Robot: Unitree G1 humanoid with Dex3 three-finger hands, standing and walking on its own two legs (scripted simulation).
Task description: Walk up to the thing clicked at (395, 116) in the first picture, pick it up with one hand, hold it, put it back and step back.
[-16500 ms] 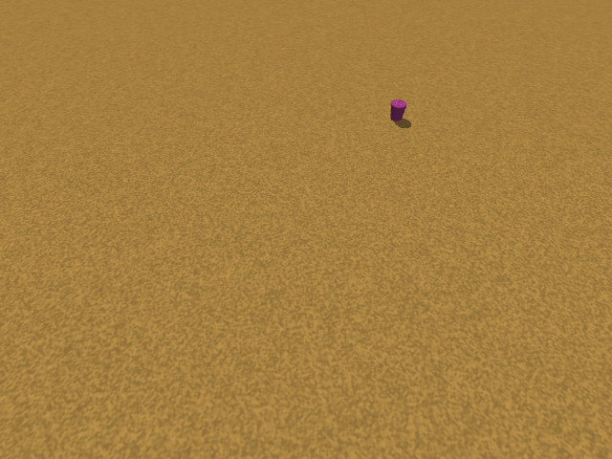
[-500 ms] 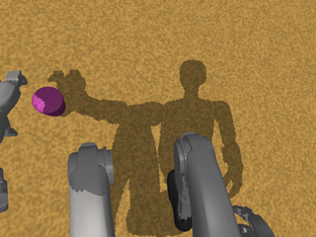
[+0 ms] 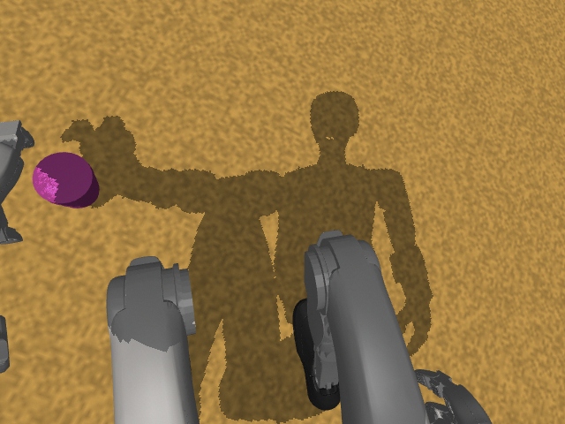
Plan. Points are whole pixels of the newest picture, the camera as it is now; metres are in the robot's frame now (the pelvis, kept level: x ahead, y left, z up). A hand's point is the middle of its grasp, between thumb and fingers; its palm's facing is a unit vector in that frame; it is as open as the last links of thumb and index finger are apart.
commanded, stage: approach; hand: left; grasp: from above
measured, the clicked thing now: (72, 185) +0.47 +0.29 -0.29
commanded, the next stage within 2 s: rest palm in 0.76 s
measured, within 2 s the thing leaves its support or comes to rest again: neither
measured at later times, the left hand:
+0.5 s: hand (54, 146) +0.49 +0.28 -0.16, palm faces -0.43 -0.05 -0.90, open 14.1 cm
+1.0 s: hand (37, 165) +0.47 +0.30 -0.18, palm faces -0.41 -0.05 -0.91, open 13.9 cm
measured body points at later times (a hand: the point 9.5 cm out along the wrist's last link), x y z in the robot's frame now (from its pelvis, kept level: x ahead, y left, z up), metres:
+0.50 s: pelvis +0.00 +0.00 +0.00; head +0.24 +0.06 +0.38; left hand +0.51 +0.28 -0.11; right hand +0.03 -0.27 -0.09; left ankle +0.07 +0.13 -0.30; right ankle +0.10 -0.14 -0.30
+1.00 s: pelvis +0.00 +0.00 -0.01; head +0.23 +0.09 +0.36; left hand +0.48 +0.30 -0.12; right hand +0.08 -0.28 -0.10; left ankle +0.07 +0.13 -0.30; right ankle +0.10 -0.14 -0.30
